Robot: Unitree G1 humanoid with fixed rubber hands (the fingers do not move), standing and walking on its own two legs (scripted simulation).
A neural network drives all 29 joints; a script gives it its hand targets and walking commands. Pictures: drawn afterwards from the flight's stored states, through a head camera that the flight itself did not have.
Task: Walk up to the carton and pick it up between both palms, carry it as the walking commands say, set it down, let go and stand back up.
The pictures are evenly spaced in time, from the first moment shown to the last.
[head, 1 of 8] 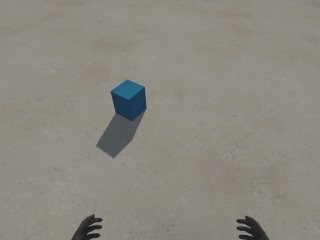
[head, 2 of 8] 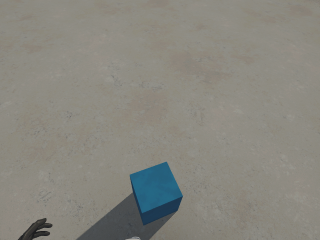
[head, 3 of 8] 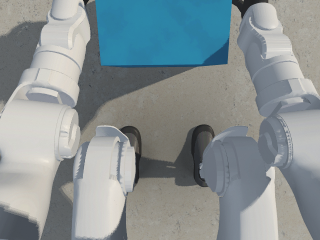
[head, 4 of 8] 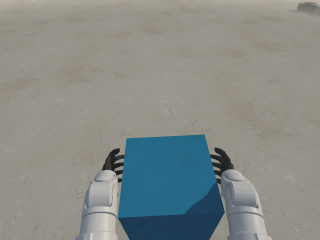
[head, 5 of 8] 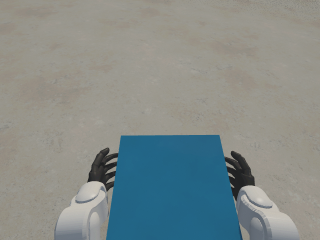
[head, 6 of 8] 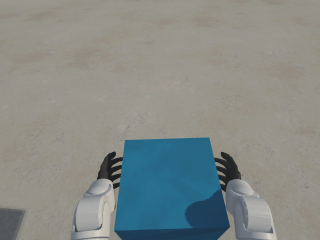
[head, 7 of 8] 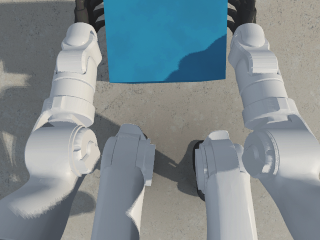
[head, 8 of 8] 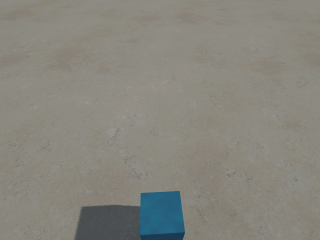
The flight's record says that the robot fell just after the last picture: no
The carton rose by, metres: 0.68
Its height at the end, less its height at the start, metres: +0.00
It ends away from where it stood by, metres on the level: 1.51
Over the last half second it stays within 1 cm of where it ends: yes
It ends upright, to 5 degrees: yes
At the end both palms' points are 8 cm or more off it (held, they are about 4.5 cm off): yes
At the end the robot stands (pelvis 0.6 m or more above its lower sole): yes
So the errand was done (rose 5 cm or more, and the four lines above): yes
